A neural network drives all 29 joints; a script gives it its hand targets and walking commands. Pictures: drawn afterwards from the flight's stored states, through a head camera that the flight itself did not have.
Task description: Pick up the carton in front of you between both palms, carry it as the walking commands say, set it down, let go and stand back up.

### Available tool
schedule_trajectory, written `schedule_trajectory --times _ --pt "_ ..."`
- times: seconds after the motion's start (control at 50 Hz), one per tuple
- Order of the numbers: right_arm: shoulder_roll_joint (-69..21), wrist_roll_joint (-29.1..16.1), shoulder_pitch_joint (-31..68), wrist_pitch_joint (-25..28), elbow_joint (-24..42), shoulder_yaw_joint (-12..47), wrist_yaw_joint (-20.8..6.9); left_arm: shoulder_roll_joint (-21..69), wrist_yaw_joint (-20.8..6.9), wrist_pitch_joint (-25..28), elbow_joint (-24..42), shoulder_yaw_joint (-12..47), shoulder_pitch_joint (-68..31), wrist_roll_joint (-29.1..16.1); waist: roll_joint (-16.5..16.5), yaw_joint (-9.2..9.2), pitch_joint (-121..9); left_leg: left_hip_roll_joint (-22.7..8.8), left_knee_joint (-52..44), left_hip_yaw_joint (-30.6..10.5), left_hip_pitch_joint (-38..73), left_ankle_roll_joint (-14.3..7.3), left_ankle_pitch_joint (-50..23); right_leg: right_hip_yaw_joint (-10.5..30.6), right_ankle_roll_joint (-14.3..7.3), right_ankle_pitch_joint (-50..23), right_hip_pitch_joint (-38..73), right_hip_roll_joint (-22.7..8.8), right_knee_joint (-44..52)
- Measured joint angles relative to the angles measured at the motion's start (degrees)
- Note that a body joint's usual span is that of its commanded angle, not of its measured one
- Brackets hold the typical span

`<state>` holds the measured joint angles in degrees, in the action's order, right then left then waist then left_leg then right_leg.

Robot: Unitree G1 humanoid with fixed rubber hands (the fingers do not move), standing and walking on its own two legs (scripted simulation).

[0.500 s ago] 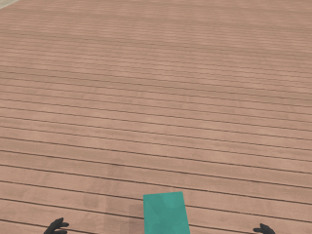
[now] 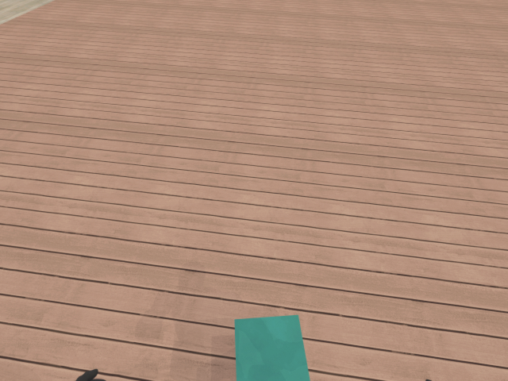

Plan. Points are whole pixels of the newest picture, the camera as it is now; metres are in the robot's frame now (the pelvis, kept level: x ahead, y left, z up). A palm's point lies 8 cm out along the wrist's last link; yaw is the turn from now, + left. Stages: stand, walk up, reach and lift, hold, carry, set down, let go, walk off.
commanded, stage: stand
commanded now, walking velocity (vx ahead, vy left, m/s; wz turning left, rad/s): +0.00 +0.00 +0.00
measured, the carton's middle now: (267, 362) +0.37 -0.04 -0.65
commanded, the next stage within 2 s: none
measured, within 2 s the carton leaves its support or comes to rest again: neither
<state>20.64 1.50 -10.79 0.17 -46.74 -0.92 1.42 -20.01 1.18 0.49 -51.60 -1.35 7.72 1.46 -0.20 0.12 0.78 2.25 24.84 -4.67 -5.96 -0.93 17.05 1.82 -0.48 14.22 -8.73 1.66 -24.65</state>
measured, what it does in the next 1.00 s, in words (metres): stands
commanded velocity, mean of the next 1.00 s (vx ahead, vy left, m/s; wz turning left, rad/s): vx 0.00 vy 0.00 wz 0.00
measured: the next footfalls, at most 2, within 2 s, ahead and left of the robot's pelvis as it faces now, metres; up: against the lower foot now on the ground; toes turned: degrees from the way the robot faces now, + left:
none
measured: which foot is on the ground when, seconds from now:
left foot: down 0.00-1.00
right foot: down 0.00-1.00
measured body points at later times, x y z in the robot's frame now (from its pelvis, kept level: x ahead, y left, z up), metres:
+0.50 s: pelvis -0.02 +0.00 +0.00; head -0.02 +0.00 +0.45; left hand +0.09 +0.31 -0.11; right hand +0.09 -0.31 -0.11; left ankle -0.04 +0.11 -0.74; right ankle -0.01 -0.12 -0.74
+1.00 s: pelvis -0.02 +0.00 +0.01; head -0.02 +0.00 +0.46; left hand +0.08 +0.31 -0.11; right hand +0.08 -0.32 -0.11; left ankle -0.04 +0.11 -0.74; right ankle -0.01 -0.12 -0.74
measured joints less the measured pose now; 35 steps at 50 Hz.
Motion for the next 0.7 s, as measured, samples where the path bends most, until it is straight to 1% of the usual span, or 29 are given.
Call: schedule_trajectory --times 0.38,0.7 --pt "1.0 -0.4 1.0 0.4 -6.0 0.6 -0.3 -1.1 -0.4 0.2 -5.1 0.7 -0.7 -0.4 0.1 0.12 0.4 0.0 -3.3 0.1 1.1 0.1 -2.9 0.2 0.0 -2.7 1.0 -0.2 3.0" --pt "1.5 -0.6 1.9 0.5 -8.9 0.9 -0.5 -1.9 -0.5 0.4 -7.5 1.1 -1.1 -0.5 0.1 0.24 0.7 -0.1 -4.6 0.1 1.3 0.3 -4.0 0.2 -0.1 -3.9 1.1 -0.2 4.2"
